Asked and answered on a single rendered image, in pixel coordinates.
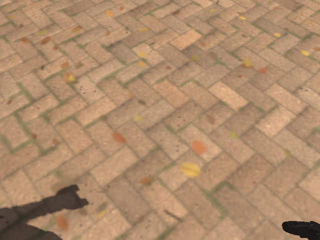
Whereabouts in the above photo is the right robot hand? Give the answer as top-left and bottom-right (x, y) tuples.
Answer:
(282, 221), (320, 240)

